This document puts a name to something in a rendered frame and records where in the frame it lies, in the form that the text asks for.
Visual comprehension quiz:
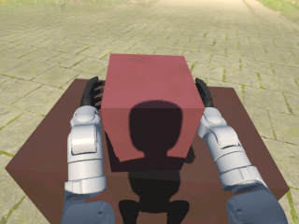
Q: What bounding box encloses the robot left hand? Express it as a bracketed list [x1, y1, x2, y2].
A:
[79, 76, 106, 110]

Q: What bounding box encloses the robot right hand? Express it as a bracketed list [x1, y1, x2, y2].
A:
[195, 77, 214, 108]

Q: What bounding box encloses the robot left upper arm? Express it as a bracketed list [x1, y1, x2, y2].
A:
[62, 201, 115, 224]

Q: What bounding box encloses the right robot forearm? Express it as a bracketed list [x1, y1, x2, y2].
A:
[197, 107, 288, 224]

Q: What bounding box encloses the left robot forearm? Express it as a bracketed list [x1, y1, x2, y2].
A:
[61, 105, 107, 224]

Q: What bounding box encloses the pedestal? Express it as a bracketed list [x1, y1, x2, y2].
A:
[5, 78, 290, 224]

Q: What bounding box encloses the carton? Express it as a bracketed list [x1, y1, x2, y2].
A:
[101, 53, 206, 173]

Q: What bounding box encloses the robot right upper arm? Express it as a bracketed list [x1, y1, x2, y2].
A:
[226, 189, 288, 224]

